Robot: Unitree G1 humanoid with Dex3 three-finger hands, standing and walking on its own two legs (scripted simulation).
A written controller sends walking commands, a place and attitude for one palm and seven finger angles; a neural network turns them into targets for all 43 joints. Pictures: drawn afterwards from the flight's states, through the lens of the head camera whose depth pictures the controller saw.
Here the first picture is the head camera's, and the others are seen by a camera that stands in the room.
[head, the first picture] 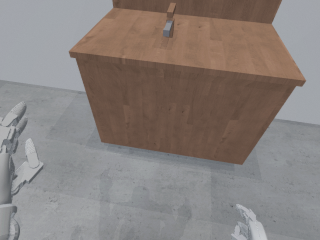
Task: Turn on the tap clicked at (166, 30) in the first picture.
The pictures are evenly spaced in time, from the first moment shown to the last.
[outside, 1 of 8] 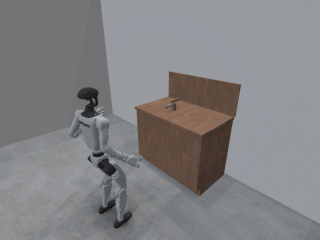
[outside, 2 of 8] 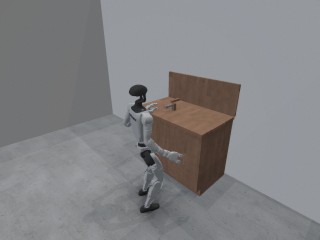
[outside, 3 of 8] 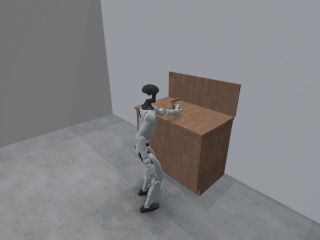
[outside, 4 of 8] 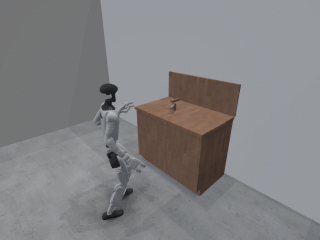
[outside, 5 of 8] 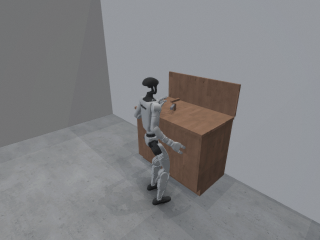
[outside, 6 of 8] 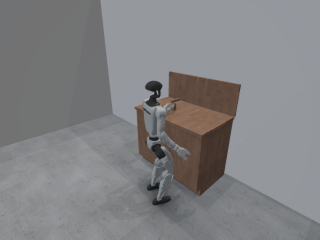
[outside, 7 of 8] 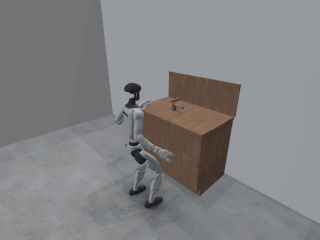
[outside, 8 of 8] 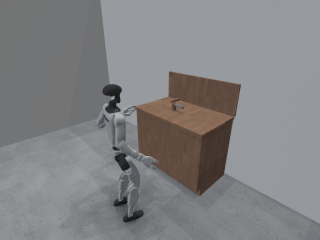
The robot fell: no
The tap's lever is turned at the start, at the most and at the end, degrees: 0 86 86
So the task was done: no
